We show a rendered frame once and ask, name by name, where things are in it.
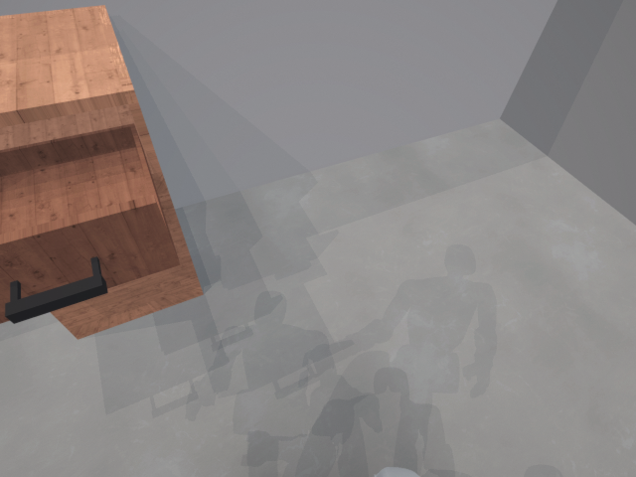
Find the cabinet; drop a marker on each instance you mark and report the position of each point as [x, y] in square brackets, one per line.
[62, 74]

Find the drawer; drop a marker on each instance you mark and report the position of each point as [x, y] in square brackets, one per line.
[67, 200]

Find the handle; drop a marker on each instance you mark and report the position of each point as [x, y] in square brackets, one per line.
[20, 309]

